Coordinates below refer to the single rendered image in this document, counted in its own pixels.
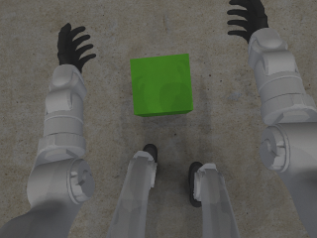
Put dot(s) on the robot right forearm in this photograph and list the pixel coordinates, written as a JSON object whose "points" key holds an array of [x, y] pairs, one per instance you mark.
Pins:
{"points": [[278, 80]]}

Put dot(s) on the left robot upper arm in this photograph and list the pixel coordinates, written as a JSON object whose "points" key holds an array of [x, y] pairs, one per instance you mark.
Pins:
{"points": [[56, 191]]}

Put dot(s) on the robot left thigh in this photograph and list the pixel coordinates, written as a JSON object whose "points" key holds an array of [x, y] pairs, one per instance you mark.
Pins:
{"points": [[129, 218]]}

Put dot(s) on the robot left forearm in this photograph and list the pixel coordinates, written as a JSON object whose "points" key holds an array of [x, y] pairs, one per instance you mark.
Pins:
{"points": [[64, 118]]}

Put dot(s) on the carton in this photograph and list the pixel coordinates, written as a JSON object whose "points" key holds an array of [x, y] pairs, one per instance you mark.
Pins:
{"points": [[161, 85]]}

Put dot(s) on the robot right hand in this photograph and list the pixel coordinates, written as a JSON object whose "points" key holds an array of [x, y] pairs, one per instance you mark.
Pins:
{"points": [[255, 16]]}

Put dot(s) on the robot left hand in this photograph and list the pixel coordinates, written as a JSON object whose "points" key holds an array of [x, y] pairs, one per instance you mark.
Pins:
{"points": [[67, 52]]}

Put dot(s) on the right robot upper arm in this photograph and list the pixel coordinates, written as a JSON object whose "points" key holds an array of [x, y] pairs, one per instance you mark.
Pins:
{"points": [[290, 149]]}

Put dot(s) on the robot right foot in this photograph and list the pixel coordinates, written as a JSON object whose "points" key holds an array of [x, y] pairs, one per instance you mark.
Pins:
{"points": [[194, 167]]}

